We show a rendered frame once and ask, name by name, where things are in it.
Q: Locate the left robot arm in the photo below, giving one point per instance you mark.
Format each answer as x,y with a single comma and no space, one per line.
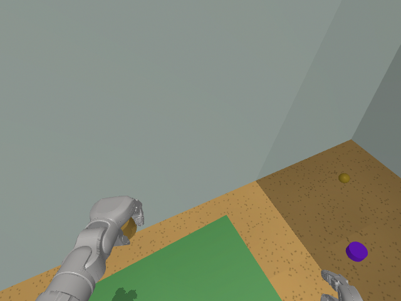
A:
85,264

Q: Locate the right robot hand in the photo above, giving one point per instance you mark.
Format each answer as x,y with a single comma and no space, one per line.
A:
340,284

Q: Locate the left robot hand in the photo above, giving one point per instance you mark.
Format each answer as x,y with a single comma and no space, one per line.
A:
119,209

